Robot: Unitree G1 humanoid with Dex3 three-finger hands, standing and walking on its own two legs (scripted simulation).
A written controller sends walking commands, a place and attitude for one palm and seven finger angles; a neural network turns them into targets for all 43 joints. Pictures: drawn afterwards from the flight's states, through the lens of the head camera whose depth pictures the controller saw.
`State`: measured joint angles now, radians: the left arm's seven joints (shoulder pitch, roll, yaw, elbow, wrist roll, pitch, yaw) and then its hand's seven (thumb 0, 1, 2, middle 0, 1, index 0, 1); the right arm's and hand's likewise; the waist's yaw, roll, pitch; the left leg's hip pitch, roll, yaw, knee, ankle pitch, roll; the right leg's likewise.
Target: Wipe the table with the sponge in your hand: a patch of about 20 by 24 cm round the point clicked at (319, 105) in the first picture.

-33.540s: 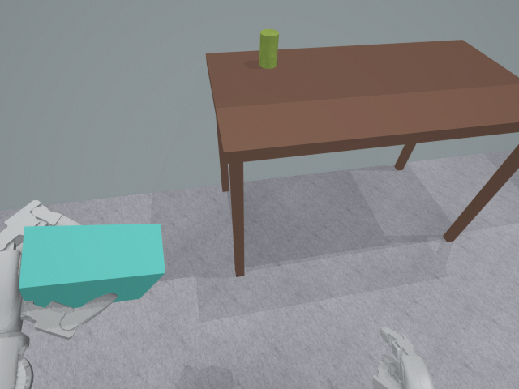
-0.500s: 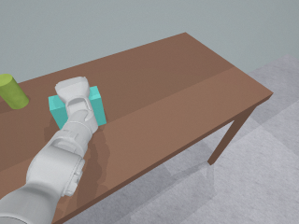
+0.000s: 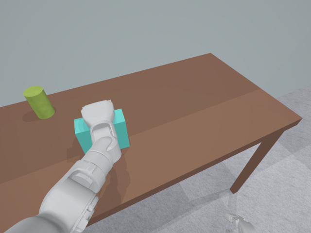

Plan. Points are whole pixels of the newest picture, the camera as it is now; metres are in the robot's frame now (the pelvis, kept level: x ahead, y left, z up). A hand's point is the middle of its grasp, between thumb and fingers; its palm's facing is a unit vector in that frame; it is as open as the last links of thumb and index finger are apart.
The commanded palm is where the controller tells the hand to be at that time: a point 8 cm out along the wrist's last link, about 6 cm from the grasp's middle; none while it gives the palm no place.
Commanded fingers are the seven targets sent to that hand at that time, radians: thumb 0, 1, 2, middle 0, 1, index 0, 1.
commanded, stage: wipe back along the third lane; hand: left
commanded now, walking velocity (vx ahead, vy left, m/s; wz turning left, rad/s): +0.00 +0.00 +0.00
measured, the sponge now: (105, 138) +0.40 +0.19 +0.00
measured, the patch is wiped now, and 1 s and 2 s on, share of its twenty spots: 0.90 0.95 0.95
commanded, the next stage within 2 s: slide back across to the middle lane in 0.80 s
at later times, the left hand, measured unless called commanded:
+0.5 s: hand (110, 143) +0.34 +0.15 +0.05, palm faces -0.02 -0.05 -1.00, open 10.1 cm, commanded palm +0.31 +0.14 +0.10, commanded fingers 0.00 0.10 1.30 -1.20 -1.60 -1.20 -1.60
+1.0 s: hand (115, 154) +0.31 +0.13 +0.06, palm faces +0.01 -0.08 -1.00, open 10.1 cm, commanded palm +0.27 +0.13 +0.10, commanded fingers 0.00 0.10 1.30 -1.20 -1.60 -1.20 -1.60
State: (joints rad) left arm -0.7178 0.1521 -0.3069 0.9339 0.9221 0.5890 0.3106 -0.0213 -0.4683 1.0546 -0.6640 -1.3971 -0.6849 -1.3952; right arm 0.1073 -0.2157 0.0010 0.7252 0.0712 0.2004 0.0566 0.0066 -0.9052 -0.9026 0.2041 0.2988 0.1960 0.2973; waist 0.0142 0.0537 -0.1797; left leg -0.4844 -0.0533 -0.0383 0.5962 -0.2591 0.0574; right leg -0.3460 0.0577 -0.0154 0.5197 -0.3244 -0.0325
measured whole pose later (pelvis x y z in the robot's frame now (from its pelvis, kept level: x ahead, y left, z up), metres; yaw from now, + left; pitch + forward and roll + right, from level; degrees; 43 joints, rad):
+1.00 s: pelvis -0.01 -0.05 +0.00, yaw -1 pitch +1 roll +1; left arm -0.27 0.21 -0.39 0.40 0.94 0.63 0.21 0.01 -0.46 1.05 -0.66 -1.40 -0.69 -1.38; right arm 0.01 -0.25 0.02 0.68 0.10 0.21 0.05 0.01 -0.91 -0.90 0.20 0.30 0.19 0.30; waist 0.06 0.08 -0.13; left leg -0.30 -0.01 -0.03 0.51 -0.22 -0.01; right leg -0.21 0.09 0.00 0.51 -0.32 -0.10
